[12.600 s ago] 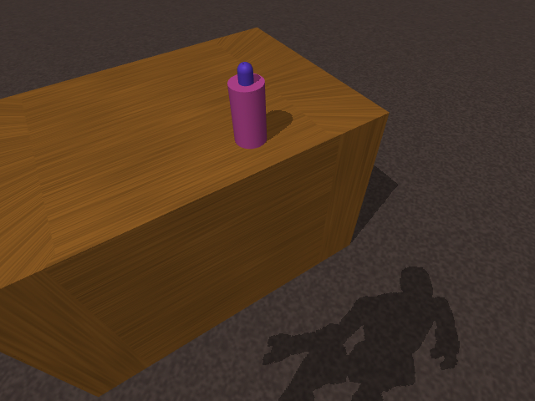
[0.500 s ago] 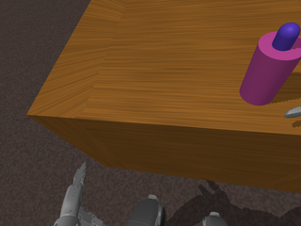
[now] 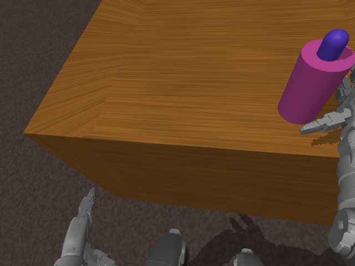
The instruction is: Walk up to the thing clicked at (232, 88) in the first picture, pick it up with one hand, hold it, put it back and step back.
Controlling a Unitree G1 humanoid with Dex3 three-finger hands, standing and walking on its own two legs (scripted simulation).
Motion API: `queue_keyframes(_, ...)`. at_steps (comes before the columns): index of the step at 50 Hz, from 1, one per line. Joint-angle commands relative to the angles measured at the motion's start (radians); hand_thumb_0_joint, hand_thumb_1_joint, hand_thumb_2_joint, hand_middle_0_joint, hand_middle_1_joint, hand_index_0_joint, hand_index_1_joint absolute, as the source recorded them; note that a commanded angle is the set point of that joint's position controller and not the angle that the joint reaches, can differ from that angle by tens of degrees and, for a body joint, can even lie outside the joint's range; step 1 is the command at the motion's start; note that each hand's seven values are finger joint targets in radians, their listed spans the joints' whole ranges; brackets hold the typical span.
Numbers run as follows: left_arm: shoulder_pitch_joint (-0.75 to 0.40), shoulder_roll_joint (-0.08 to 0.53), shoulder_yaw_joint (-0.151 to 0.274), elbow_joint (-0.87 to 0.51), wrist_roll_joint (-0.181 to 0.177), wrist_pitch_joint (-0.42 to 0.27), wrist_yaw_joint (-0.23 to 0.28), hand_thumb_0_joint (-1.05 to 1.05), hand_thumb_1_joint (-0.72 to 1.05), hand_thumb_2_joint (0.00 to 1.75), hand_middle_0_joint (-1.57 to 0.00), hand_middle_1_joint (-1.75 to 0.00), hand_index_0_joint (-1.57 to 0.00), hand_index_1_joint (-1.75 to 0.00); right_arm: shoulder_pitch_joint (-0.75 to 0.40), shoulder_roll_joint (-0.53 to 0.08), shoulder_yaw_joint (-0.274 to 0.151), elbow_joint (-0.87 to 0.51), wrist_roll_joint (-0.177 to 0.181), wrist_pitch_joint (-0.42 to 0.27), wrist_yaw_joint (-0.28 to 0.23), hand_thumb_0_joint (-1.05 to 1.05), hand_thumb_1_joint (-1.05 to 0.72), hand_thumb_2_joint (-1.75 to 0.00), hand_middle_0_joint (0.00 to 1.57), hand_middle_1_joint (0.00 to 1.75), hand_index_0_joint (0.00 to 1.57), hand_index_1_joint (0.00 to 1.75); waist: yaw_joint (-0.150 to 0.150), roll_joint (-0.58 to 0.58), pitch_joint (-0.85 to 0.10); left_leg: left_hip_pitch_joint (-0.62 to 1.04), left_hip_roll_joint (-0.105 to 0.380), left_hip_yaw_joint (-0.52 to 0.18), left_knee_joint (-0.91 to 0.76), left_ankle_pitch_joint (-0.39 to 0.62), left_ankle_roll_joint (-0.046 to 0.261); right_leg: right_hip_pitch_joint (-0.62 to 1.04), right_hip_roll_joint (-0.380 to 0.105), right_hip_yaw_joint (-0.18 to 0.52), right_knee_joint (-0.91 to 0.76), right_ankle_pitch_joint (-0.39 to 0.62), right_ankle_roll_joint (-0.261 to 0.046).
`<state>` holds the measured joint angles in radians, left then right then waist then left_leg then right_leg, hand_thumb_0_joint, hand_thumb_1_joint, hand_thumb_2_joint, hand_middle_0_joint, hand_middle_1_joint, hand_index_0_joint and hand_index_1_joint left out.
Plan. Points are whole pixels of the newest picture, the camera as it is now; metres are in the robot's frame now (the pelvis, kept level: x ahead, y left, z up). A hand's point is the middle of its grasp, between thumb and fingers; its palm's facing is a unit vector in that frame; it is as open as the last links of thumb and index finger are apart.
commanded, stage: close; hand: right
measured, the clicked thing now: (314, 78) +0.50 -0.19 +0.11
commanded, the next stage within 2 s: settle in 0.98 s
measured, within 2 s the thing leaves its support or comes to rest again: leaves its support in 1.42 s
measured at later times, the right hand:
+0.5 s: hand (314, 86) +0.50 -0.20 +0.08, palm faces +0.14 +0.99 +0.01, open 16.2 cm
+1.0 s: hand (318, 90) +0.49 -0.20 +0.08, palm faces +0.14 +0.99 -0.02, open 11.4 cm
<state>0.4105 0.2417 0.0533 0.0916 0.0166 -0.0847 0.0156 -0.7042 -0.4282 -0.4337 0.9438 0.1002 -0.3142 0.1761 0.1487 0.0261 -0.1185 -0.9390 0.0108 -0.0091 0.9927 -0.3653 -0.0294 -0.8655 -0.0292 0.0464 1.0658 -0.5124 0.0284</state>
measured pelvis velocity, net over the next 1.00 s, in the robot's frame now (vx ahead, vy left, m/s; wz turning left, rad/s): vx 0.00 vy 0.00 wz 0.00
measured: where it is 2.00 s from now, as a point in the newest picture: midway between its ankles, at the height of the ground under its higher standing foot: outside the picture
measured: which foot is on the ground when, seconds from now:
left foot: down 0.00-1.00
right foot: down 0.00-1.00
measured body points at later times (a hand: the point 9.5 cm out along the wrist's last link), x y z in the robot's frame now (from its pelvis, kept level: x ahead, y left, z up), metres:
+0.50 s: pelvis +0.00 +0.00 +0.00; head +0.11 -0.02 +0.44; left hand +0.15 +0.26 -0.02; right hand +0.48 -0.25 +0.09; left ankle +0.06 +0.14 -0.67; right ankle +0.00 -0.13 -0.67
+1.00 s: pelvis +0.00 +0.00 +0.00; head +0.10 -0.03 +0.44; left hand +0.15 +0.26 -0.02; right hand +0.48 -0.26 +0.09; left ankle +0.06 +0.14 -0.67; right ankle +0.00 -0.13 -0.67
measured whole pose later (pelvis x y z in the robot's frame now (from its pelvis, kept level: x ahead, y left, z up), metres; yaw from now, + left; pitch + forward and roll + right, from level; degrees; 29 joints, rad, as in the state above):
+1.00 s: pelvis +0.00 +0.00 +0.00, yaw +0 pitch +19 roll +1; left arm 0.39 0.22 0.04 0.11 0.03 -0.07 -0.01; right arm -0.76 -0.43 -0.39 0.97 0.07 -0.33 0.10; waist 0.16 0.02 -0.12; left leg -0.94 0.01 -0.01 0.98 -0.36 -0.03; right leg -0.87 -0.03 0.05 1.05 -0.51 0.03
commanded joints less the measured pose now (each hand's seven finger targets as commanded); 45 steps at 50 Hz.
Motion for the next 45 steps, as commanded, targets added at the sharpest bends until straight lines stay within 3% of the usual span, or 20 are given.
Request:
queue_keyframes(1,-0.008,0.111,0.054,-0.173,0.001,-0.050,0.013,0.00,-0.61,0.10,-0.05,-0.04,-0.02,-0.06,-0.546,-0.232,0.009,-0.316,-0.004,-0.077,-0.050,0.00,0.48,-0.02,0.08,0.02,0.07,0.02,-0.012,-0.205,-0.515,0.298,-0.032,0.030,-0.099,0.226,0.048,0.270,0.024,-0.025,-0.154,0.380,-0.017)
queue_keyframes(2,-0.001,0.141,0.091,-0.153,0.003,-0.047,0.020,0.00,-0.61,0.10,-0.05,-0.04,-0.02,-0.06,-0.518,-0.232,0.005,-0.284,-0.012,-0.072,-0.061,0.00,0.48,0.00,0.09,0.02,0.08,0.02,-0.004,-0.194,-0.514,0.296,-0.031,0.029,-0.099,0.234,0.048,0.272,0.023,-0.028,-0.151,0.374,-0.019)
queue_keyframes(5,0.026,0.128,0.071,-0.140,0.008,-0.035,0.013,0.00,-0.59,0.07,-0.05,-0.05,-0.04,-0.06,-0.393,-0.180,0.015,-0.185,-0.023,-0.062,-0.082,0.00,0.55,0.00,0.18,0.01,0.17,0.01,-0.015,-0.155,-0.433,0.319,-0.033,0.034,-0.109,0.230,0.048,0.216,0.028,-0.029,-0.165,0.361,-0.020)
queue_keyframes(6,0.035,0.124,0.076,-0.128,0.007,-0.031,0.011,0.00,-0.59,0.07,-0.05,-0.05,-0.04,-0.06,-0.380,-0.160,0.021,-0.135,-0.026,-0.060,-0.084,0.00,0.54,0.00,0.23,0.04,0.22,0.04,-0.002,-0.129,-0.402,0.308,-0.035,0.034,-0.110,0.232,0.046,0.199,0.027,-0.030,-0.163,0.357,-0.022)
queue_keyframes(7,-0.007,0.116,0.055,-0.154,0.007,-0.031,0.009,0.00,-0.58,0.07,-0.05,-0.05,-0.04,-0.06,-0.394,-0.183,0.009,-0.154,-0.027,-0.063,-0.082,0.00,0.55,0.00,0.25,0.05,0.24,0.06,-0.013,-0.135,-0.401,0.321,-0.030,0.029,-0.115,0.225,0.044,0.182,0.026,-0.034,-0.163,0.332,-0.026)
queue_keyframes(11,-0.015,0.160,0.109,-0.190,0.003,-0.030,0.012,0.00,-0.57,0.06,-0.05,-0.05,-0.05,-0.05,-0.427,-0.242,-0.039,-0.136,-0.026,-0.074,-0.082,0.00,0.58,0.00,0.33,0.11,0.32,0.11,0.014,-0.063,-0.408,0.353,-0.025,0.022,-0.115,0.211,0.036,0.135,0.024,-0.032,-0.161,0.277,-0.038)
queue_keyframes(14,0.010,0.154,0.119,-0.215,0.001,-0.030,0.012,0.00,-0.56,0.06,-0.05,-0.05,-0.05,-0.05,-0.464,-0.198,-0.009,-0.128,-0.024,-0.086,-0.082,0.00,0.56,0.00,0.38,0.15,0.37,0.15,0.046,-0.020,-0.423,0.372,-0.023,0.012,-0.124,0.211,0.030,0.131,0.023,-0.035,-0.151,0.251,-0.046)
queue_keyframes(16,0.027,0.106,0.056,-0.217,0.003,-0.033,0.004,0.00,-0.57,0.06,-0.05,-0.05,-0.04,-0.05,-0.486,-0.195,-0.009,-0.129,-0.022,-0.092,-0.076,0.00,0.55,0.00,0.38,0.16,0.37,0.16,0.041,-0.034,-0.440,0.379,-0.022,0.009,-0.115,0.242,0.029,0.119,0.029,-0.038,-0.140,0.278,-0.046)
queue_keyframes(19,0.059,0.126,0.078,-0.177,0.006,-0.032,0.007,0.00,-0.56,0.06,-0.05,-0.05,-0.04,-0.05,-0.527,-0.264,-0.019,-0.153,-0.039,-0.096,-0.074,0.00,0.52,0.00,0.43,0.18,0.41,0.18,0.029,-0.112,-0.464,0.355,-0.020,0.004,-0.106,0.254,0.032,0.155,0.034,-0.047,-0.132,0.295,-0.040)
queue_keyframes(21,0.064,0.088,0.036,-0.136,0.010,-0.030,-0.003,0.00,-0.56,0.06,-0.04,-0.05,-0.04,-0.05,-0.556,-0.255,-0.007,-0.206,-0.040,-0.094,-0.073,0.00,0.53,-0.02,0.45,0.21,0.44,0.21,0.006,-0.185,-0.485,0.338,-0.019,0.006,-0.091,0.281,0.039,0.189,0.034,-0.048,-0.133,0.350,-0.029)
queue_keyframes(24,0.023,0.144,0.096,-0.144,0.011,-0.029,0.003,0.00,-0.56,0.07,-0.04,-0.05,-0.04,-0.05,-0.556,-0.251,-0.016,-0.206,-0.034,-0.079,-0.084,0.00,0.52,-0.02,0.51,0.23,0.50,0.24,0.011,-0.237,-0.517,0.285,-0.032,0.027,-0.085,0.278,0.047,0.279,0.019,-0.028,-0.141,0.449,-0.013)
queue_keyframes(27,-0.012,0.149,0.099,-0.139,0.010,-0.024,0.001,0.00,-0.57,0.07,-0.04,-0.05,-0.04,-0.05,-0.508,-0.185,0.022,-0.173,-0.034,-0.060,-0.083,0.00,0.48,-0.08,0.56,0.29,0.56,0.30,0.007,-0.209,-0.516,0.283,-0.039,0.038,-0.090,0.286,0.049,0.301,0.012,-0.019,-0.143,0.513,-0.008)
queue_keyframes(31,-0.045,0.178,0.118,-0.188,0.002,-0.019,0.007,0.00,-0.58,0.07,-0.04,-0.05,-0.04,-0.05,-0.412,-0.165,0.012,-0.140,-0.018,-0.057,-0.073,0.00,0.45,-0.18,0.67,0.41,0.67,0.41,0.013,-0.078,-0.520,0.376,-0.038,0.043,-0.103,0.289,0.043,0.233,0.017,-0.020,-0.165,0.425,-0.020)
queue_keyframes(32,-0.033,0.168,0.103,-0.198,0.000,-0.017,0.006,0.00,-0.58,0.07,-0.04,-0.05,-0.04,-0.05,-0.403,-0.180,0.004,-0.164,-0.016,-0.062,-0.073,0.00,0.42,-0.22,0.73,0.46,0.73,0.46,0.000,-0.065,-0.528,0.420,-0.036,0.040,-0.108,0.299,0.040,0.214,0.022,-0.026,-0.171,0.413,-0.022)
queue_keyframes(33,-0.026,0.183,0.123,-0.207,-0.007,-0.015,0.009,0.00,-0.57,0.07,-0.04,-0.05,-0.04,-0.05,-0.393,-0.193,-0.005,-0.162,-0.012,-0.062,-0.075,0.00,0.39,-0.25,0.77,0.50,0.77,0.50,0.003,-0.032,-0.522,0.444,-0.034,0.037,-0.120,0.306,0.036,0.207,0.026,-0.031,-0.173,0.389,-0.028)
queue_keyframes(35,0.018,0.150,0.095,-0.148,-0.004,-0.010,0.007,0.00,-0.56,0.06,-0.04,-0.05,-0.04,-0.05,-0.361,-0.178,0.000,-0.100,-0.014,-0.060,-0.075,0.00,0.34,-0.33,0.84,0.58,0.84,0.58,0.007,-0.030,-0.407,0.413,-0.030,0.028,-0.133,0.263,0.032,0.149,0.030,-0.040,-0.181,0.321,-0.036)
queue_keyframes(39,-0.015,0.093,0.056,-0.123,0.001,-0.025,0.004,0.00,-0.54,0.04,-0.05,-0.05,-0.05,-0.04,-0.464,-0.198,-0.006,-0.140,-0.022,-0.096,-0.074,0.00,0.23,-0.41,0.90,0.66,0.90,0.66,0.025,-0.054,-0.300,0.312,-0.020,-0.001,-0.145,0.163,0.029,0.100,0.028,-0.045,-0.172,0.207,-0.049)
queue_keyframes(42,0.022,0.078,0.047,-0.126,0.009,-0.035,0.002,0.00,-0.53,0.04,-0.05,-0.05,-0.05,-0.05,-0.522,-0.153,0.050,-0.154,-0.037,-0.110,-0.064,0.00,0.14,-0.51,0.94,0.74,0.94,0.74,0.053,-0.104,-0.364,0.293,-0.017,-0.008,-0.123,0.209,0.031,0.152,0.031,-0.049,-0.150,0.248,-0.044)
queue_keyframes(43,0.027,0.076,0.047,-0.115,0.011,-0.037,0.001,0.00,-0.54,0.04,-0.05,-0.05,-0.05,-0.05,-0.524,-0.149,0.066,-0.152,-0.042,-0.106,-0.062,0.00,0.08,-0.56,0.96,0.77,0.96,0.77,0.046,-0.139,-0.388,0.292,-0.014,-0.011,-0.115,0.223,0.033,0.165,0.034,-0.053,-0.144,0.263,-0.041)
queue_keyframes(45,0.021,0.133,0.083,-0.163,0.011,-0.044,0.003,0.00,-0.53,0.04,-0.05,-0.06,-0.05,-0.05,-0.495,-0.171,0.062,-0.171,-0.045,-0.088,-0.060,0.00,0.02,-0.61,1.01,0.82,1.01,0.82,0.043,-0.183,-0.499,0.302,-0.024,0.014,-0.095,0.289,0.036,0.269,0.029,-0.042,-0.142,0.375,-0.027)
